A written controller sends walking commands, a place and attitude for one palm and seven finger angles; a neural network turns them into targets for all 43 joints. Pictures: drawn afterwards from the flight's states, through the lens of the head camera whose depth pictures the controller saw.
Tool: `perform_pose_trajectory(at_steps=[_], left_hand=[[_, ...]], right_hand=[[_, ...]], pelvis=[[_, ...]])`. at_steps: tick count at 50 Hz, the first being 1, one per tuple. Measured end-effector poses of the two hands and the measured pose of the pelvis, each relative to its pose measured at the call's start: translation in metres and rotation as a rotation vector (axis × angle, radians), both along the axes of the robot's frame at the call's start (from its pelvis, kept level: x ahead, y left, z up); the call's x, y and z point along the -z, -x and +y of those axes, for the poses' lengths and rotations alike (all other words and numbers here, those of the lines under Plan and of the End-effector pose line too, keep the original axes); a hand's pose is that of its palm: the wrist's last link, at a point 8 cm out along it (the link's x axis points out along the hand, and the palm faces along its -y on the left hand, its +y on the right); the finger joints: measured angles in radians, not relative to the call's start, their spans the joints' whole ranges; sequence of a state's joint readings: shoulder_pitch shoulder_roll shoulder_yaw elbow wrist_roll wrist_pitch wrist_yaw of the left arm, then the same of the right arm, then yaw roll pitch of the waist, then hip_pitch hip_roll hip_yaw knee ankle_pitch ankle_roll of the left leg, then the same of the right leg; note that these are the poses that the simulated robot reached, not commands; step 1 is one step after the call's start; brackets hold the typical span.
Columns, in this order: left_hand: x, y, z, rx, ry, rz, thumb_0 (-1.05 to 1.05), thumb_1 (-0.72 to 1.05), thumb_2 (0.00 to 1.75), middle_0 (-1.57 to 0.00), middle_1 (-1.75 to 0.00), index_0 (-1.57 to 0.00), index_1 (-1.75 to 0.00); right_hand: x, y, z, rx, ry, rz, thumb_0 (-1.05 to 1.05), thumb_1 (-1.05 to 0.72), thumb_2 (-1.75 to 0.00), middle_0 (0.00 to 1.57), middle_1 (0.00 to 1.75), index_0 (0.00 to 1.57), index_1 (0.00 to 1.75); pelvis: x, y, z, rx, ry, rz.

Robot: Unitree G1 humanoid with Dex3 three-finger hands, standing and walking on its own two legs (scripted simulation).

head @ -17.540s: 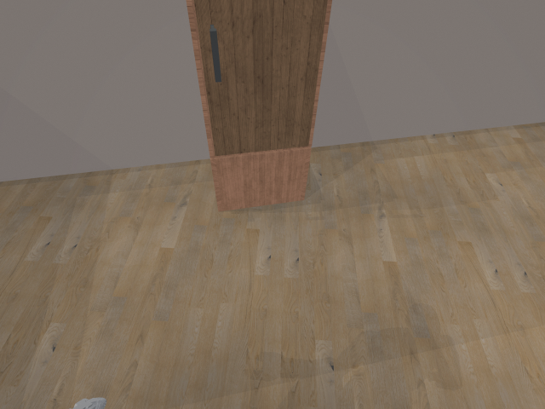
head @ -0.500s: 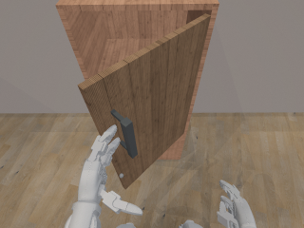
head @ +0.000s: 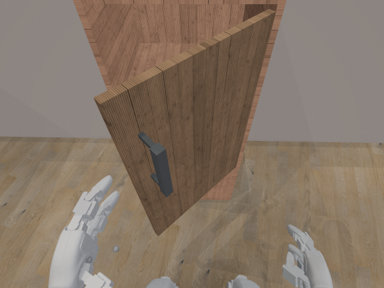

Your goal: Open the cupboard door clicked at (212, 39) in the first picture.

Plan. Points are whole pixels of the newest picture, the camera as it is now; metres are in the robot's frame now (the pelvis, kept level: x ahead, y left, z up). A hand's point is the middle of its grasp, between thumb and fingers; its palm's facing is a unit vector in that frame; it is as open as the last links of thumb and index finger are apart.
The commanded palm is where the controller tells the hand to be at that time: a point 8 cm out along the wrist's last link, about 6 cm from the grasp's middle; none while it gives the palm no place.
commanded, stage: draw the hand back to the body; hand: left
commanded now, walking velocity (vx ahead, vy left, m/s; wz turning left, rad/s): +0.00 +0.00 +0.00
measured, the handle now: (156, 166) +0.32 +0.10 +0.09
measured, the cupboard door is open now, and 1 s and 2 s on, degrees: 45 45 45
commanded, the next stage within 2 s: step back with the hand held close in 1.68 s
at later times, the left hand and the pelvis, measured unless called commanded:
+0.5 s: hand (88, 234) +0.18 +0.17 +0.13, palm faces +0.04 -1.00 -0.08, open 16.3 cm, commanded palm +0.14 +0.23 +0.14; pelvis +0.00 +0.01 +0.02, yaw +0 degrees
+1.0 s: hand (21, 202) +0.20 +0.24 +0.19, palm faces +0.33 -0.86 -0.39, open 12.7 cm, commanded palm +0.15 +0.29 +0.21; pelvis +0.02 +0.02 +0.06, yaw -1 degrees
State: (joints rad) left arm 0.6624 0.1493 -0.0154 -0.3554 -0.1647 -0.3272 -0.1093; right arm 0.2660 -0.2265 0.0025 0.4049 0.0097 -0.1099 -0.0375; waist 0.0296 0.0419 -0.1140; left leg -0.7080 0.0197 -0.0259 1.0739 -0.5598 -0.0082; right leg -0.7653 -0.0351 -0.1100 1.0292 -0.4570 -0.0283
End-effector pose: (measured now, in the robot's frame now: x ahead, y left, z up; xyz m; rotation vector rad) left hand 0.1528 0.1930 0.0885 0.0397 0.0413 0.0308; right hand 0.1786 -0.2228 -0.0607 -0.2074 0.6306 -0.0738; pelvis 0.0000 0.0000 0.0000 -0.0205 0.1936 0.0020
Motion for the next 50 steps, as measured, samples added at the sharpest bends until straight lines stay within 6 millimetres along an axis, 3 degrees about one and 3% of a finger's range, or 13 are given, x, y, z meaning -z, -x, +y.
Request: perform_pose_trajectory(at_steps=[9,18,30,38,50], left_hand=[[-0.002,-0.003,0.001,0.02,0.01,-0.019,-0.01,-0.5,0.3,-0.15,-0.3,-0.15,-0.3],[-0.03,-0.005,0.018,-0.002,-0.025,-0.045,-0.01,-0.5,0.3,-0.15,-0.3,-0.16,-0.3],[-0.056,-0.007,0.042,-0.02,-0.051,-0.052,-0.01,-0.48,0.31,-0.15,-0.3,-0.16,-0.3],[-0.081,-0.005,0.067,-0.184,-0.294,0.003,-0.01,-0.31,0.38,-0.16,-0.3,-0.17,-0.3],[-0.117,-0.01,0.091,-0.304,-0.379,-0.056,0.0,0.08,0.55,-0.18,-0.3,-0.18,-0.3]], right_hand=[[-0.002,0.001,0.011,-0.005,-0.006,-0.027,0.02,-0.9,-0.9,0.2,0.3,0.2,0.3],[-0.014,0.006,0.022,0.009,-0.033,-0.04,0.02,-0.9,-0.9,0.2,0.3,0.2,0.3],[-0.032,-0.001,0.022,0.001,-0.017,-0.079,0.02,-0.9,-0.9,0.2,0.3,0.2,0.3],[-0.046,-0.008,0.026,0.014,0.003,-0.067,0.02,-0.9,-0.9,0.2,0.3,0.2,0.3],[-0.058,-0.016,0.036,-0.029,0.006,-0.035,0.02,-0.9,-0.9,0.2,0.3,0.2,0.3]], pelvis=[[0.003,0.005,0.006,0.0,0.006,-0.002],[-0.009,0.001,0.011,0.003,0.01,-0.041],[-0.024,-0.007,0.015,-0.001,0.016,-0.089],[-0.043,-0.014,0.016,0.004,0.011,-0.151],[-0.065,-0.02,0.02,0.009,-0.001,-0.236]])
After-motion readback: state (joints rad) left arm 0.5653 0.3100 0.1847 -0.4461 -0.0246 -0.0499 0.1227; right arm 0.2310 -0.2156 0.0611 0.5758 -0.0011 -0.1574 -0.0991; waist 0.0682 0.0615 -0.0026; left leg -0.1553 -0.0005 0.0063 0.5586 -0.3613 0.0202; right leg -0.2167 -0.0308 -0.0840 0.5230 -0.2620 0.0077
